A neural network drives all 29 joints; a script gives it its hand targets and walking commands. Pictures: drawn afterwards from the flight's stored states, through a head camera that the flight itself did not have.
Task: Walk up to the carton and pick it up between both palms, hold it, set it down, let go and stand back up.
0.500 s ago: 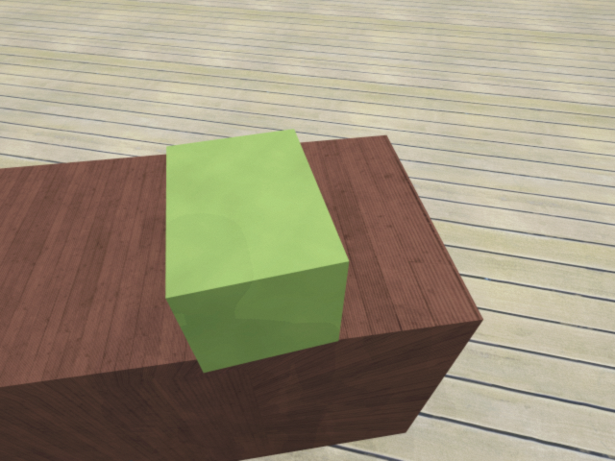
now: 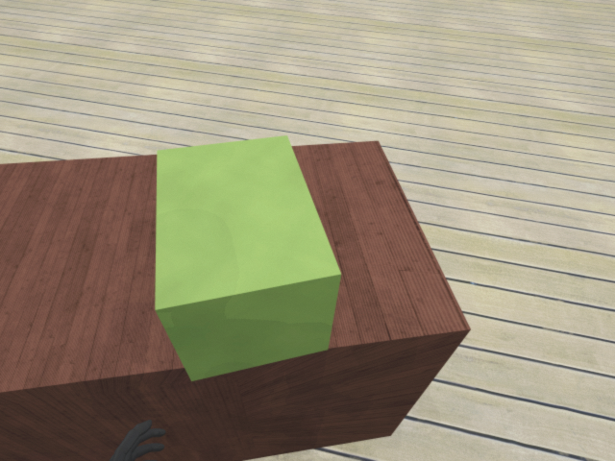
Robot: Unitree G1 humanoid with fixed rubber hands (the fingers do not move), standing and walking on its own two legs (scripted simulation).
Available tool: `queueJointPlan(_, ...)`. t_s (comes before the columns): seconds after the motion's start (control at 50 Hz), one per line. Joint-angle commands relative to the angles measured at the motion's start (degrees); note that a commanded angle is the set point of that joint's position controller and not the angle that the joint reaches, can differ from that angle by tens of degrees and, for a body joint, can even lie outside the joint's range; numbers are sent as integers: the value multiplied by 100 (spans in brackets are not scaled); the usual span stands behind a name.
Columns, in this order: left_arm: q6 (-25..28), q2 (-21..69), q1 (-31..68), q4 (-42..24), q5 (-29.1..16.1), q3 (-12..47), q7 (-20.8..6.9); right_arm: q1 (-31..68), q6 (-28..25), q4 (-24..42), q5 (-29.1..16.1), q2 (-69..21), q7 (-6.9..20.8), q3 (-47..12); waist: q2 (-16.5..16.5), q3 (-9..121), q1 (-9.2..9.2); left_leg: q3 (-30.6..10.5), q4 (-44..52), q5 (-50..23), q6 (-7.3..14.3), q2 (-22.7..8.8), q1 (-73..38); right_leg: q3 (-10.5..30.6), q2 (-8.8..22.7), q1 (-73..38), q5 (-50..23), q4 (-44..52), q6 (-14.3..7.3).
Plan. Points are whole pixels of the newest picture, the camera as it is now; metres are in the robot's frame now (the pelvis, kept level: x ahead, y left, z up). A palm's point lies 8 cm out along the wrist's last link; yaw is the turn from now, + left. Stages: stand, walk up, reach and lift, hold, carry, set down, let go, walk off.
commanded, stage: walk up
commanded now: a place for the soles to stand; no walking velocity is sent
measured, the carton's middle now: (242, 250) +0.45 +0.08 +0.01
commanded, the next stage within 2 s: none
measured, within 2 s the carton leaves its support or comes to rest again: neither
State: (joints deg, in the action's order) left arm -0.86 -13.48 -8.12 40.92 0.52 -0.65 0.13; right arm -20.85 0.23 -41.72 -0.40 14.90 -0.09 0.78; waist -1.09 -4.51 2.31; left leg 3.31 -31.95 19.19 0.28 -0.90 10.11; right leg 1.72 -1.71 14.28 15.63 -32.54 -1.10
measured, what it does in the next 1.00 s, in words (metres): stands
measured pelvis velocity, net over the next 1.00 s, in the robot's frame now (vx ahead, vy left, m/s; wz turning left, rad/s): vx -0.02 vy -0.01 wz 0.26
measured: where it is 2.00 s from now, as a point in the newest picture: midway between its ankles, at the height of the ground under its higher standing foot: outside the picture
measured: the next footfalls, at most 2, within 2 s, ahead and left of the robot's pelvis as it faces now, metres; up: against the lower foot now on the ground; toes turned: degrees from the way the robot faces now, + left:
none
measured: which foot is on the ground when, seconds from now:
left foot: down 0.00-1.00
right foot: down 0.00-1.00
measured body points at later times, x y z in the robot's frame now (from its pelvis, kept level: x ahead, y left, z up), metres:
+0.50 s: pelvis -0.01 -0.01 +0.00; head +0.00 +0.00 +0.45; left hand +0.10 +0.26 -0.11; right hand +0.10 -0.27 -0.11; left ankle -0.02 +0.11 -0.73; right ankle +0.02 -0.11 -0.73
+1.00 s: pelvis -0.02 -0.01 -0.01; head -0.01 +0.01 +0.44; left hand +0.03 +0.28 -0.13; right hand +0.14 -0.25 -0.10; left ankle -0.02 +0.11 -0.73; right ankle +0.02 -0.11 -0.73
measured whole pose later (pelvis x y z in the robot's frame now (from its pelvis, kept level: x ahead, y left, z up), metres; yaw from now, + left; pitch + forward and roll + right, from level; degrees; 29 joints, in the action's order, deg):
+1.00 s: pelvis -0.02 -0.01 -0.01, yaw +15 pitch -3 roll -2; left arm -1.9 -17.4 -11.1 42.2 0.8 -0.8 -0.2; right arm -18.6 -0.7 -37.5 0.3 14.8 -0.3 2.5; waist -1.5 -4.8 -0.7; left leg -10.9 -38.1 17.8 -0.4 3.8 16.9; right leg -12.4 3.0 13.7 17.7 -34.6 -1.5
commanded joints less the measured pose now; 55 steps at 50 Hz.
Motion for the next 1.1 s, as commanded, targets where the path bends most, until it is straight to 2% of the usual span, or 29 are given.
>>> queueJointPlan(0.0, 150, -908, 94, -347, 2, -231, 36, -295, -179, 397, -2, 863, -21, 241, -121, 556, -142, -762, 694, -1162, 142, -503, 209, 802, 760, -461, -1541, 761, -298)
queueJointPlan(0.42, 123, -984, 173, -205, -21, -159, 8, -189, -199, 455, 37, 861, -55, 336, 89, 377, -151, -1237, 521, -1199, 158, -294, 513, 169, 925, -346, -649, 953, -293)
queueJointPlan(0.74, 40, -1100, -19, -271, 15, -198, 4, -61, -197, 706, 65, 913, -58, 409, 201, 267, -229, -1691, 292, -853, 196, -96, 1058, -238, 1119, -433, 225, 862, -327)
queueJointPlan(0.98, 5, -1158, -188, -380, 38, -223, -10, 42, -188, 951, 69, 997, -55, 459, 385, 272, -285, -2174, 348, -576, 272, -46, 1466, -410, 1099, -667, 251, 554, -313)
queueJointPlan(1.08, 10, -1213, -275, -420, 38, -240, -10, 75, -174, 1052, 71, 979, -55, 462, 363, 278, -297, -2123, 188, -563, 244, 54, 1478, -394, 1204, -649, 281, 588, -370)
